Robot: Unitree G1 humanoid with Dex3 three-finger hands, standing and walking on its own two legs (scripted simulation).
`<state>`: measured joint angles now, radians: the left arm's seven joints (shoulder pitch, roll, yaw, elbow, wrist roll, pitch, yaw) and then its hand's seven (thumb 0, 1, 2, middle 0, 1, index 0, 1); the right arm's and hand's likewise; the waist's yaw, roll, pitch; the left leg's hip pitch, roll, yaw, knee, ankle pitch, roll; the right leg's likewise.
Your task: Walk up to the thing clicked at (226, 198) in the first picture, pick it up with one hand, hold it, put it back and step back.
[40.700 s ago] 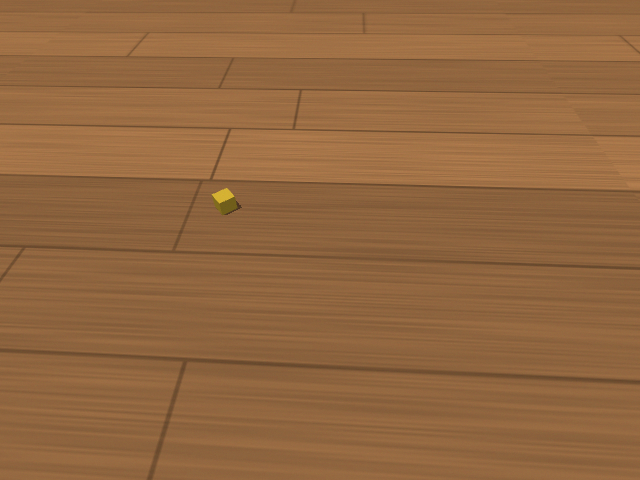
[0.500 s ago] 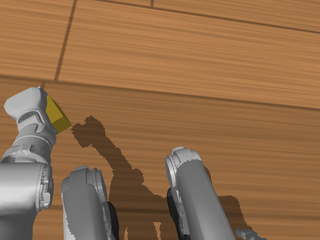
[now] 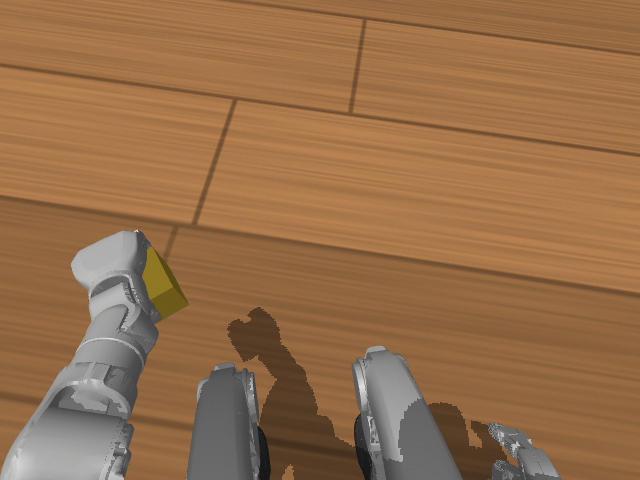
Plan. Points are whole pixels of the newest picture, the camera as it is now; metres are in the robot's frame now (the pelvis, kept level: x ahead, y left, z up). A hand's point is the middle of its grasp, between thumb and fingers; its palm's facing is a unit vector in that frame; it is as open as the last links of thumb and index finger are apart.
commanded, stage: lift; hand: left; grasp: from above
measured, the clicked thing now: (146, 289) +0.42 +0.23 -0.13
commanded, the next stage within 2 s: hold in 0.94 s
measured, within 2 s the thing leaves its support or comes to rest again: neither
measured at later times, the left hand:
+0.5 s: hand (56, 241) +0.40 +0.24 +0.08, palm faces -0.40 -0.22 -0.89, open 10.4 cm
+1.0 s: hand out of the picture +0.40 +0.24 +0.16, palm faces -0.39 -0.21 -0.90, open 10.4 cm
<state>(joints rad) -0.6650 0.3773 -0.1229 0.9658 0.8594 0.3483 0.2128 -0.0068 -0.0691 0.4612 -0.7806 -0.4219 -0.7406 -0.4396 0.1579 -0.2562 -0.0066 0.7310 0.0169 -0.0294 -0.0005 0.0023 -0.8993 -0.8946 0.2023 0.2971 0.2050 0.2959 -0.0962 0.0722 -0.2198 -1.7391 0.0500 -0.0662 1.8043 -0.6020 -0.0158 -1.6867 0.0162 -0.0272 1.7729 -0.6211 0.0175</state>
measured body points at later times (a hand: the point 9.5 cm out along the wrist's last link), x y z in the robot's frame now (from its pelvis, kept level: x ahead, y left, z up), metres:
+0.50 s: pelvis +0.06 +0.01 +0.17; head +0.14 +0.01 +0.61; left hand +0.41 +0.25 +0.13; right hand +0.15 -0.25 +0.04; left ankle +0.09 +0.13 -0.48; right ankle +0.08 -0.13 -0.48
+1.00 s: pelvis +0.08 +0.01 +0.23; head +0.13 +0.00 +0.68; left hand +0.41 +0.25 +0.21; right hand +0.18 -0.25 +0.10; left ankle +0.09 +0.13 -0.48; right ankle +0.08 -0.13 -0.48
